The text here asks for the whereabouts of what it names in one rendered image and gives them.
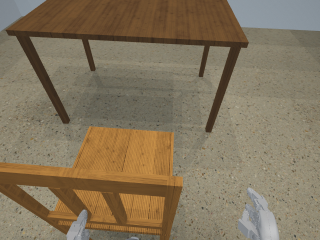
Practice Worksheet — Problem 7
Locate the chair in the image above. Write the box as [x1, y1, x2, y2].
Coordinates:
[0, 126, 183, 240]

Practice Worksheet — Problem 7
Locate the robot left hand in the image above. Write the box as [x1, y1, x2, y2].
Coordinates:
[66, 209, 90, 240]

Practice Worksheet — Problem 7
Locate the table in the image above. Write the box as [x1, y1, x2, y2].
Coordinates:
[6, 0, 249, 133]

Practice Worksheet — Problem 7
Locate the robot right hand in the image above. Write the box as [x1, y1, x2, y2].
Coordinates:
[238, 187, 280, 240]

